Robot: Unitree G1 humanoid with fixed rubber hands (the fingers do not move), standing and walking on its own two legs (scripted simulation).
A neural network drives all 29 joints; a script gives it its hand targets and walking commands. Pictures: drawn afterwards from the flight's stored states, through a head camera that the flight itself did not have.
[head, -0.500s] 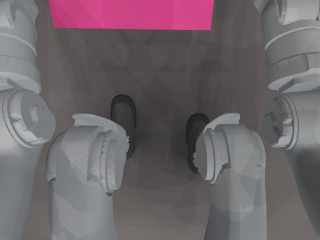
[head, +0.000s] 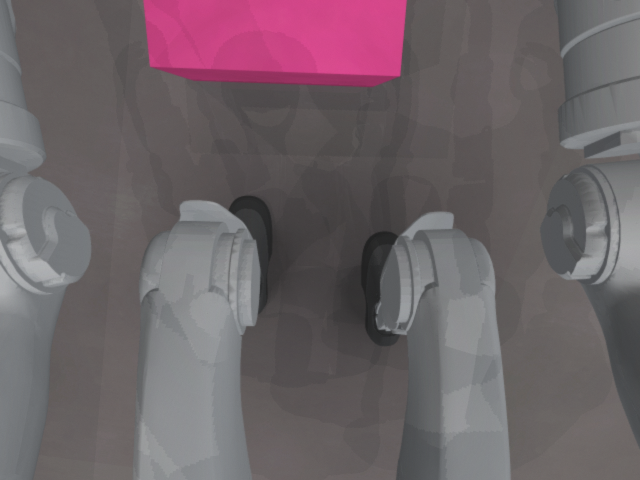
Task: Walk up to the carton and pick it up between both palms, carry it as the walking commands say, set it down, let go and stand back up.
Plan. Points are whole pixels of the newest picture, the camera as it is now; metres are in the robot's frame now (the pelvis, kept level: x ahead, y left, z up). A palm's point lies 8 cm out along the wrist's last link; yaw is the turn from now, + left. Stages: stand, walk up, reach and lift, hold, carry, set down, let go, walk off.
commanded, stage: set down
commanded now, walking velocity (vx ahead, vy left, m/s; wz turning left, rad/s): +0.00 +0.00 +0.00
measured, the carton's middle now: out of the picture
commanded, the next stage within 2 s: let go in 0.88 s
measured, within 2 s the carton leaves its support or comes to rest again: neither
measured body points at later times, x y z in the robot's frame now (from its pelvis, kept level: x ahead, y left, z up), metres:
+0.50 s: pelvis +0.00 +0.00 +0.12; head +0.37 +0.03 +0.37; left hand +0.58 +0.29 +0.02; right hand +0.61 -0.13 +0.02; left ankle +0.15 +0.12 -0.38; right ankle +0.10 -0.11 -0.38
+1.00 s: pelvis +0.02 +0.00 +0.23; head +0.38 +0.04 +0.47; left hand +0.58 +0.30 +0.10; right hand +0.61 -0.15 +0.11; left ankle +0.15 +0.12 -0.38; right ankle +0.10 -0.11 -0.38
